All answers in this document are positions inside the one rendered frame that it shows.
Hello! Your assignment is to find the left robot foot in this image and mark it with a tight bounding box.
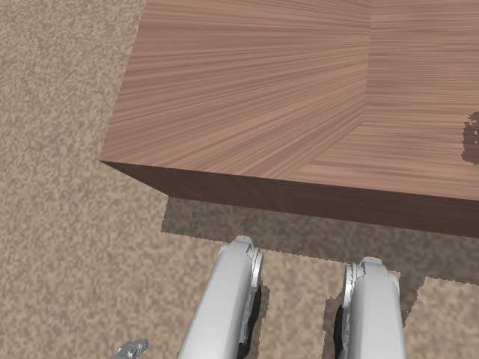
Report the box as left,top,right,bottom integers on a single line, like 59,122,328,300
237,284,261,359

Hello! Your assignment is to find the left robot hand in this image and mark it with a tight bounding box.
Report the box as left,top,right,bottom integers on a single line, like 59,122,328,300
109,339,149,359

